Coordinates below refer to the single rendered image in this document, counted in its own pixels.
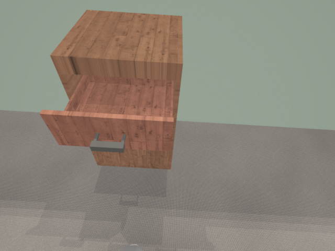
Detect drawer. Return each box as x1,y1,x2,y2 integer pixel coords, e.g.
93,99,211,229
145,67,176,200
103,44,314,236
40,75,174,152

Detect handle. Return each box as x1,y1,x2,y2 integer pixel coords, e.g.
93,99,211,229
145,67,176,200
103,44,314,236
90,133,126,153

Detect cabinet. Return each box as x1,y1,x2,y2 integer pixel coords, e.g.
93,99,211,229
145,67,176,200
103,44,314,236
50,10,183,169

